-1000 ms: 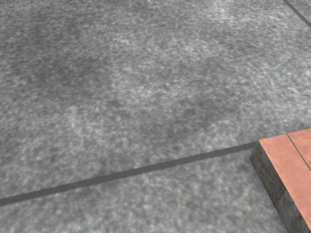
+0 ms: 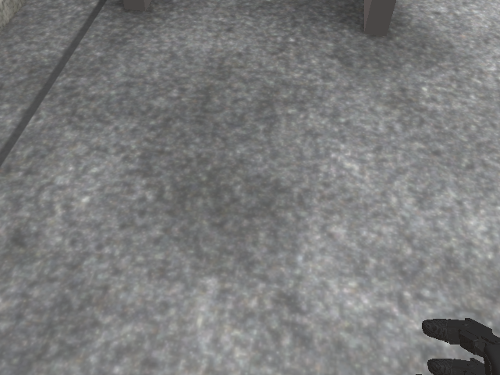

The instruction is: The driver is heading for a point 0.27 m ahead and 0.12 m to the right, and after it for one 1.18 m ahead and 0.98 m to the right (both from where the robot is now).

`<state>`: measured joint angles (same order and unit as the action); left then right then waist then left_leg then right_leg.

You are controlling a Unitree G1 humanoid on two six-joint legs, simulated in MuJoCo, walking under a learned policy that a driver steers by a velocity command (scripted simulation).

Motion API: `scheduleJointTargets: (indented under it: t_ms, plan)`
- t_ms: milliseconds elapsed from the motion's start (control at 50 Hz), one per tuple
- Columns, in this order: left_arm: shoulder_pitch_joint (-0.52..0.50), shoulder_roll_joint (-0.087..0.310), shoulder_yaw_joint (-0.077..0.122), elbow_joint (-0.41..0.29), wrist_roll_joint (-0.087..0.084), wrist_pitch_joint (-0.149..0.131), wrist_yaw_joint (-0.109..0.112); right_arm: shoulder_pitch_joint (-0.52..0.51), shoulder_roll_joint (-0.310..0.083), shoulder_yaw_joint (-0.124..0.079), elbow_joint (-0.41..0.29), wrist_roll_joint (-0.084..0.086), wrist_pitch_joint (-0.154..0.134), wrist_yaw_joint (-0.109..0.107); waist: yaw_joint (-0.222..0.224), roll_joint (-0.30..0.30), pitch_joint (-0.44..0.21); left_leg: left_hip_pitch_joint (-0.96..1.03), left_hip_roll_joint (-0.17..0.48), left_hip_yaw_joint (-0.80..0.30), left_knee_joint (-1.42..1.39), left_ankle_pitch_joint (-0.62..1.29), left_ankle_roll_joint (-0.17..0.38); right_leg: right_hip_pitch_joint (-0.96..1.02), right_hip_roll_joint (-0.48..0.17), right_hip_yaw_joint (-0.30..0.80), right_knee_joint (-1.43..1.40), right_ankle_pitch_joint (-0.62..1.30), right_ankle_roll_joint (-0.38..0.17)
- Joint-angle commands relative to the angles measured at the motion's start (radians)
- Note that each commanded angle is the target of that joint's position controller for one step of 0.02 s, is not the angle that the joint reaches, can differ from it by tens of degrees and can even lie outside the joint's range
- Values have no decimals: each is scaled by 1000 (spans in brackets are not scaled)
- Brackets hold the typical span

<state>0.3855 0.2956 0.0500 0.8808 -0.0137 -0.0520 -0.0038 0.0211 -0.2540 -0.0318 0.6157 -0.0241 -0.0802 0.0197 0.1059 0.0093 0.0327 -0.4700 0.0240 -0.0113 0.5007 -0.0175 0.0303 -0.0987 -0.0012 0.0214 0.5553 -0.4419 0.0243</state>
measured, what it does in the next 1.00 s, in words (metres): walks ahead, turning right: right foot, then left foot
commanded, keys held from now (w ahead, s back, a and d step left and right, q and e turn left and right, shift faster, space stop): e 0.54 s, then w+e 0.46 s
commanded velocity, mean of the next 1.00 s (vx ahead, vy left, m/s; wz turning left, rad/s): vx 0.19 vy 0.00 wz -0.50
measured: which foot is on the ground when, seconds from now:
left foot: down 0.00-0.42, up 0.44-0.86, down 0.88-1.00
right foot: up 0.00-0.40, down 0.42-0.88, up 0.90-1.00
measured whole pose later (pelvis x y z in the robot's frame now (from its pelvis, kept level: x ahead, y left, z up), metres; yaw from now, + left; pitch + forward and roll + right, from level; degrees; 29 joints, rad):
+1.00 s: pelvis +0.16 -0.03 +0.01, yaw -33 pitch +2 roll +1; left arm 0.29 0.31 0.07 0.66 -0.02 0.00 0.01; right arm 0.22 -0.28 -0.08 0.81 0.00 -0.09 0.01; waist -0.01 -0.05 -0.04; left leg -0.21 -0.02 0.01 0.43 -0.26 0.01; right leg -0.49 0.04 0.11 1.01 -0.41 -0.03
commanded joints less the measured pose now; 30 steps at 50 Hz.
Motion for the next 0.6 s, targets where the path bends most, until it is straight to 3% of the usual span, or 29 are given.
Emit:
scheduleJointTargets:
  t_ms: [20, 40, 80, 120, 180, 260, 320, 360, 400, 420, 440, 460, 480, 500, 520, 560, 600]
  plan:
    - [104, 94, 2, -64, -4, -14, 7, 322, -205, -70, -7, -9, 25, -16, -178, 227, -465, 770, 432, -446, 4, 692, 287, -466, 16, 93, 609, -276, 27]
    - [32, 147, 23, -80, -21, -3, 10, 276, -177, -60, -7, 5, 34, -16, -175, 167, -350, 681, 377, -350, -24, 598, 256, -537, -9, 89, 675, -245, 34]
    - [-28, 122, 29, -88, -9, 33, 27, 165, -125, -43, 1, 16, 36, -18, -125, 103, -207, 470, 307, -227, -98, 416, 211, -545, -62, 57, 637, -135, 52]
    - [-6, 93, 33, -94, -5, 78, 40, 83, -126, -46, 8, -2, 34, -17, -71, 135, -144, 255, 273, -136, -193, 276, 204, -414, -69, 25, 603, -45, 70]
    - [-34, 74, 39, -128, 3, 103, 45, 40, -139, -56, 25, -8, 28, -29, -57, 133, -126, 184, 280, -58, -249, 159, 217, -376, -77, 8, 519, 45, 65]
    - [-129, 67, 36, -182, 7, 112, 24, 33, -163, -66, 52, 3, 43, -49, -82, 116, -124, 196, 292, 6, -269, 20, 210, -328, -94, -11, 353, 144, 36]
    - [-172, 86, 42, -215, 6, 118, 7, 49, -190, -75, 74, 16, 59, -47, -98, 110, -116, 239, 318, 19, -247, -15, 199, -301, -85, -40, 264, 121, 12]
    - [-179, 92, 47, -229, 5, 120, -4, 52, -206, -81, 88, 29, 68, -44, -95, 112, -110, 273, 327, 29, -206, -20, 173, -267, -74, -63, 169, 115, -13]
    - [-137, 99, 57, -219, 9, 118, -9, 60, -198, -81, 107, 47, 79, -44, -70, 89, -113, 256, 289, 78, -106, -76, 108, -156, -30, -97, -5, 218, -55]
    - [-103, 139, 72, -212, 15, 116, -1, 111, -165, -75, 133, 43, 84, -42, -69, 11, -101, 200, 233, 129, 11, -157, 37, -80, -39, -35, -113, 347, -94]
    - [-82, 256, 98, -229, 16, 112, 21, 130, -107, -60, 117, 1, 85, -36, -105, -280, -97, -27, 98, 239, 319, -442, -72, 51, -273, 288, -176, 717, -190]
    - [-100, 294, 98, -259, 42, 94, 16, 44, -126, -62, 70, -4, 85, -47, -62, -334, -92, -198, -23, 104, 540, -666, -111, 5, -398, 490, -223, 735, -373]
    - [-103, 250, 88, -260, 48, 71, 7, -1, -160, -74, 69, 9, 88, -52, -41, -209, -113, -215, -9, 0, 645, -627, -98, -4, -353, 429, -233, 681, -369]
    - [-143, 231, 82, -260, 37, 54, 8, 12, -157, -78, 75, 24, 90, -56, -73, -171, -105, -226, 4, -27, 657, -535, -82, -8, -301, 353, -223, 642, -314]
    - [-190, 200, 75, -268, 19, 51, 13, 36, -155, -81, 99, 20, 92, -65, -94, -120, -113, -226, 15, -43, 639, -467, -80, -5, -261, 313, -211, 600, -264]
    - [-207, 166, 62, -275, 2, 55, 26, 63, -160, -87, 109, 11, 87, -65, -115, -131, -145, -179, 6, -41, 630, -370, -86, -26, -222, 285, -223, 524, -242]
    - [-170, 153, 60, -275, -3, 53, 34, 54, -146, -84, 105, 25, 73, -49, -99, -137, -152, -193, 1, -43, 533, -287, -80, 8, -198, 321, -283, 164, -241]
